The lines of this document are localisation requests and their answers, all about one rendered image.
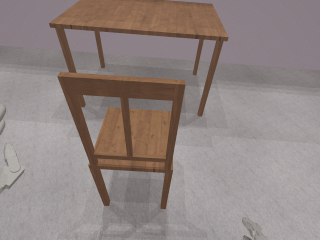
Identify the chair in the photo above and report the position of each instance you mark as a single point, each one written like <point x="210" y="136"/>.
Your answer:
<point x="138" y="140"/>

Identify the robot right hand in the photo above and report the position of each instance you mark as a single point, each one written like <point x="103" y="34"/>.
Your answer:
<point x="254" y="229"/>

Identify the table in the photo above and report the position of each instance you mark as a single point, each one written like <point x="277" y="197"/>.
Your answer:
<point x="165" y="18"/>

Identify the robot left hand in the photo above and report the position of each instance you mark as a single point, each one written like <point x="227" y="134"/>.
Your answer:
<point x="11" y="173"/>

